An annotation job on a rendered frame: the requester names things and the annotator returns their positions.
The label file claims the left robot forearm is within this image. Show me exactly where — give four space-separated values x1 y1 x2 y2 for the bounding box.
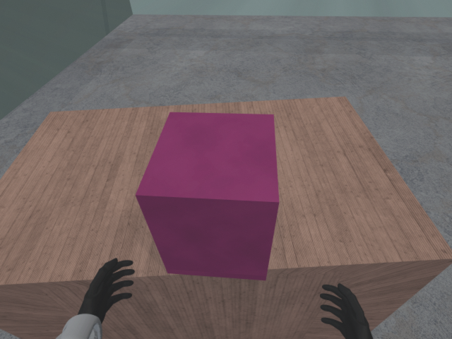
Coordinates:
56 314 102 339

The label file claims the carton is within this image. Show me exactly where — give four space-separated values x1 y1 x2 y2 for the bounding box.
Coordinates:
136 112 279 280

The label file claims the robot left hand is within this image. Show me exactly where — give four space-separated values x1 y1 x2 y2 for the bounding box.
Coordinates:
78 258 135 324

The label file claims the pedestal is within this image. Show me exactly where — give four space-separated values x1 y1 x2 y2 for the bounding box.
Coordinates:
0 97 452 339

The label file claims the robot right hand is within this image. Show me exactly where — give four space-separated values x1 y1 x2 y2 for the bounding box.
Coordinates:
320 283 373 339

